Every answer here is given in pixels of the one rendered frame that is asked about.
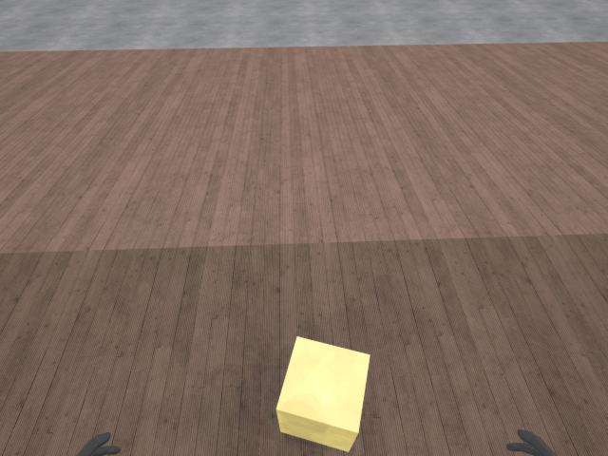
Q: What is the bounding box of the robot right hand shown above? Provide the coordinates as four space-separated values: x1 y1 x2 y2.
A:
506 429 557 456

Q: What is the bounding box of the carton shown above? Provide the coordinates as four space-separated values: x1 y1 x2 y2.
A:
276 337 370 452

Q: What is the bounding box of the robot left hand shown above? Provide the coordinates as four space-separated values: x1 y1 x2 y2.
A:
76 432 121 456

